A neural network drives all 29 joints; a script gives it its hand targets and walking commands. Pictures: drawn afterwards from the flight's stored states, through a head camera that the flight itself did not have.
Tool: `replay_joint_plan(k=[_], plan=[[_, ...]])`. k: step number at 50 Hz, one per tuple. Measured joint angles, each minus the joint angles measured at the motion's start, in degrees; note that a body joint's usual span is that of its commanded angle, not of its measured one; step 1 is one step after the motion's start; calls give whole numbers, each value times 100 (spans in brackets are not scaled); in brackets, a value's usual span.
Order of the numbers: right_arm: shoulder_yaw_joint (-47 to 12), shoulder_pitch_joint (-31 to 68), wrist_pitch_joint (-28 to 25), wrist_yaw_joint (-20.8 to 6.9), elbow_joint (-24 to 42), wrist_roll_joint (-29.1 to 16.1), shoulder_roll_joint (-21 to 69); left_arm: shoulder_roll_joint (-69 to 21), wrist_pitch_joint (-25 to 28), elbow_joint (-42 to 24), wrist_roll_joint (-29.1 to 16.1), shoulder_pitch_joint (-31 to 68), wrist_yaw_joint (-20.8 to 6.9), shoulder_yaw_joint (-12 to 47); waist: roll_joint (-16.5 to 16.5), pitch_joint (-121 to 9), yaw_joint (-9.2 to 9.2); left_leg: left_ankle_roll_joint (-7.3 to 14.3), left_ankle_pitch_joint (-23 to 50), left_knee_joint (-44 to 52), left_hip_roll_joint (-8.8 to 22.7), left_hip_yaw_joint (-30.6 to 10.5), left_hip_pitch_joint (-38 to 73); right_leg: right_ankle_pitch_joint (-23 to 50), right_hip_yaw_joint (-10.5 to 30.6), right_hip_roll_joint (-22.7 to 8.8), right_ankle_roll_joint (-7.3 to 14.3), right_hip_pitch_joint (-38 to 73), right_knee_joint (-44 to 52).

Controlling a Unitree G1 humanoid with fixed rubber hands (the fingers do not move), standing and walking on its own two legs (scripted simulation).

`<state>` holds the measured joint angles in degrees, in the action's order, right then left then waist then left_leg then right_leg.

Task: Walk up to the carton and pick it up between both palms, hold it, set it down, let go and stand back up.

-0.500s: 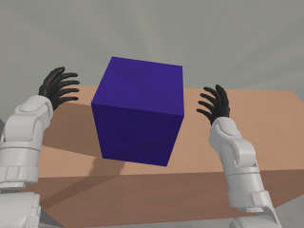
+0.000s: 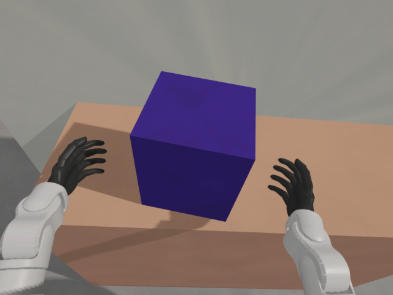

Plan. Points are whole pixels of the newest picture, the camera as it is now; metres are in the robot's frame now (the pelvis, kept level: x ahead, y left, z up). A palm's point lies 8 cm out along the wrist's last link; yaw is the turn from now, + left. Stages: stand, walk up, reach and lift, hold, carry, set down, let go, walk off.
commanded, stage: set down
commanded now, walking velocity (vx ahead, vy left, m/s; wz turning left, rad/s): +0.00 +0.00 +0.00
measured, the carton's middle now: (195, 150) +0.41 +0.00 +0.05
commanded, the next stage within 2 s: let go in 1.96 s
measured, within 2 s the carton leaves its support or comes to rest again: neither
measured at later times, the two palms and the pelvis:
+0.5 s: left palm (56, 222) +0.23 +0.25 +0.05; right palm (297, 237) +0.20 -0.17 +0.06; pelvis +0.02 +0.00 +0.00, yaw +0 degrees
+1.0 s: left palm (44, 273) +0.16 +0.26 +0.01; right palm (287, 263) +0.17 -0.16 +0.02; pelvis +0.01 +0.00 +0.00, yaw +1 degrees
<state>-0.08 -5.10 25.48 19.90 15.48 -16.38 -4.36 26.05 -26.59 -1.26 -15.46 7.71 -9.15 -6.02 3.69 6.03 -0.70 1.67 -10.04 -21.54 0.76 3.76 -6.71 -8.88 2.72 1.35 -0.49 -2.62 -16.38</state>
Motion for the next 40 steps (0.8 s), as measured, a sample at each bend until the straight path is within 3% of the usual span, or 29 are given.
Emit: replay_joint_plan(k=[21,29,40], plan=[[-416,-1837,-915,-39,639,376,166,-42,1230,-628,-71,-1776,-125,59,-91,78,269,-28,-137,19,6,5,200,-153,6,7,29,180,-15],[-548,-2472,-1606,-131,526,496,251,-91,1823,-702,31,-2467,-158,105,-101,167,339,-36,-209,-38,16,1,279,-195,5,15,30,288,-11],[-576,-2966,-2698,-258,-115,847,536,-49,2786,-374,52,-3102,-154,272,-122,355,452,-15,-250,-187,-14,-73,215,-249,-74,-11,9,269,-127]])
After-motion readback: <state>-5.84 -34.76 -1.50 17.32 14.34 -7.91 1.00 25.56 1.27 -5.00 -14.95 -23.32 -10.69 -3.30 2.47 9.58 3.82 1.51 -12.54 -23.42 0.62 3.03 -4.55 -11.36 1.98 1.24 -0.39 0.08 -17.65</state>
